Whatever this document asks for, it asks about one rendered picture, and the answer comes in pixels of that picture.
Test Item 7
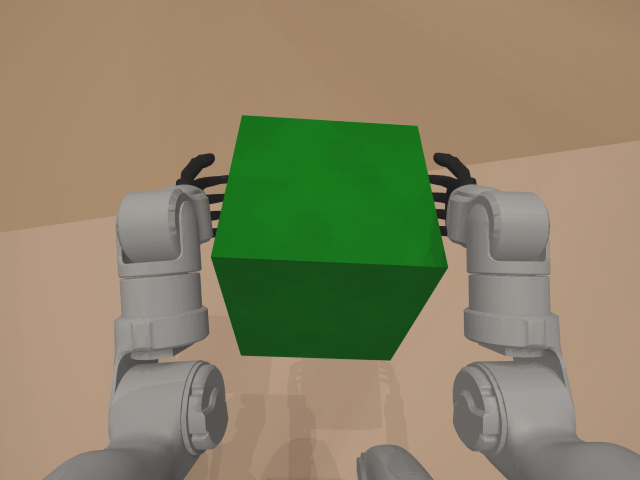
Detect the left robot upper arm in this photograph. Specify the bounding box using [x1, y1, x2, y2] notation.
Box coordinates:
[42, 360, 228, 480]

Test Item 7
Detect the robot right thigh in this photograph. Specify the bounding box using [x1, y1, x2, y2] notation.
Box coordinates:
[357, 445, 433, 480]

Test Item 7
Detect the left robot hand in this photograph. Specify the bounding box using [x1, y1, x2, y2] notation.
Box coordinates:
[176, 153, 229, 238]

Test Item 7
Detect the left robot forearm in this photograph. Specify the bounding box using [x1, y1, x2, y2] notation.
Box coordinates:
[108, 185, 213, 439]

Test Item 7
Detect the right robot upper arm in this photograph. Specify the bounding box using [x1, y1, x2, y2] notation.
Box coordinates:
[453, 361, 640, 480]

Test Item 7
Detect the right robot hand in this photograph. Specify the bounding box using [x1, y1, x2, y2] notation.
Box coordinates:
[428, 153, 477, 236]

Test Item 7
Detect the carton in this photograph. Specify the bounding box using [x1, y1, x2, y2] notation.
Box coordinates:
[211, 115, 448, 361]

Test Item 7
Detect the right robot forearm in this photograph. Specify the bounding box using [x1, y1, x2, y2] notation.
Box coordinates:
[446, 184, 576, 425]

